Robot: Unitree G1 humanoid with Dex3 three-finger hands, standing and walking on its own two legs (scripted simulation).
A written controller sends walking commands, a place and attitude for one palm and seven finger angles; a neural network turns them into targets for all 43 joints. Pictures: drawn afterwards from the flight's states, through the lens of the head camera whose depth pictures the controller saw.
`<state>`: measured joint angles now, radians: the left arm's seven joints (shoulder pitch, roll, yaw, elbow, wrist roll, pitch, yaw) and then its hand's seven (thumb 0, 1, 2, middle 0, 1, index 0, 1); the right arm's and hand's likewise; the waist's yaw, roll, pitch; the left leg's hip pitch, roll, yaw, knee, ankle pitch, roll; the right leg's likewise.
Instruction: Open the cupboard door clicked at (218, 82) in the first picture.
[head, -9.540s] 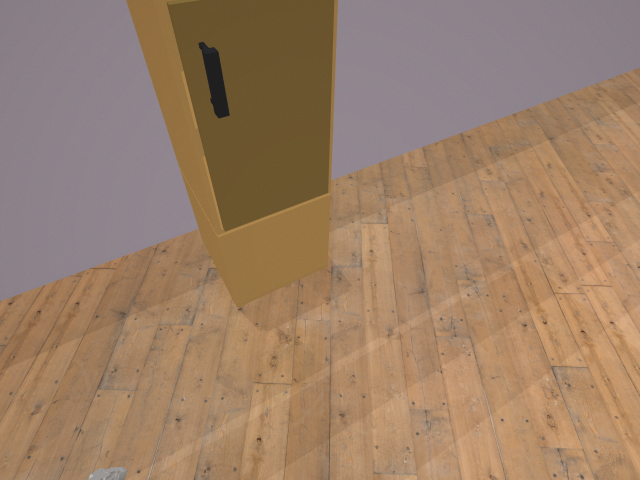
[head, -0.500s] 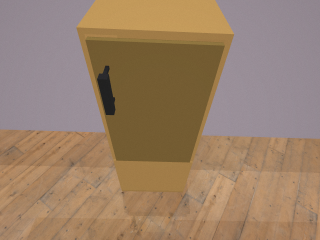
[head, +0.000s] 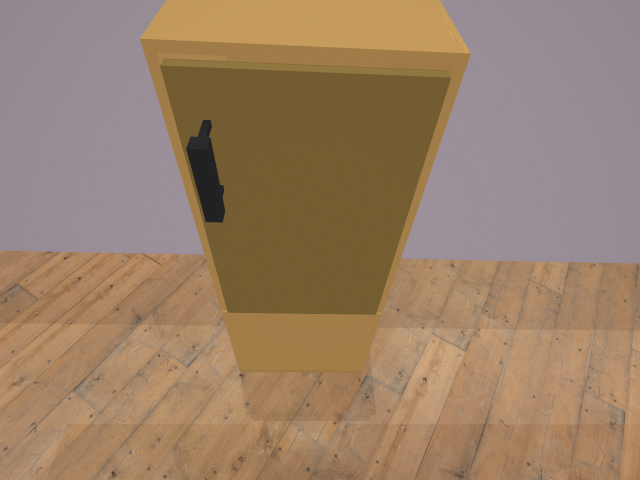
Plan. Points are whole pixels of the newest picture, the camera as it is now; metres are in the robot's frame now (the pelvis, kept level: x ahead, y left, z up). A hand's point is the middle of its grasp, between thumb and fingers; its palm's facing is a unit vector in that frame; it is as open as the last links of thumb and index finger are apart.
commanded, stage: come to a stop and stand still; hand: left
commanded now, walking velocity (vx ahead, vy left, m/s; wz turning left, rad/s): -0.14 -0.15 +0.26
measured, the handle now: (210, 172) +0.48 +0.19 +0.11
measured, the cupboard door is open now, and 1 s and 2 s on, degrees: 0 0 0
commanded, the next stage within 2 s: none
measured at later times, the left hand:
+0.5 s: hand out of the picture +0.01 +0.15 -0.18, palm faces +0.04 -0.97 -0.23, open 7.3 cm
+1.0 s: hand out of the picture +0.00 +0.11 -0.17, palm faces +0.05 -0.98 -0.21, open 7.2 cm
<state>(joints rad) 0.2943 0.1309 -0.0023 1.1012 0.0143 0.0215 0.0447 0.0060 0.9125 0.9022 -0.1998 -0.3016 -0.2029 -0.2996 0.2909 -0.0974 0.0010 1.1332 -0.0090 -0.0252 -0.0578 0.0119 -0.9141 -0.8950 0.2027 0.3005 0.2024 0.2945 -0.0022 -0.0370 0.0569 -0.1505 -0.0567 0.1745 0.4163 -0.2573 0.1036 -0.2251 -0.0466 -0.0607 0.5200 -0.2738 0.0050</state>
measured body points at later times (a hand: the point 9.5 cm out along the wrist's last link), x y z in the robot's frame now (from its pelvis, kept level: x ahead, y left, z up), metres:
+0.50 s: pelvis -0.03 -0.04 -0.02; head -0.04 -0.05 +0.43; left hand +0.01 +0.20 -0.16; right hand -0.02 -0.28 -0.17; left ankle -0.03 +0.04 -0.74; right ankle -0.02 -0.18 -0.73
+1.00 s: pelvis +0.01 -0.06 +0.00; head +0.02 -0.07 +0.45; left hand +0.00 +0.17 -0.15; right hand +0.00 -0.27 -0.17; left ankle -0.03 +0.04 -0.74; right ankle -0.01 -0.15 -0.74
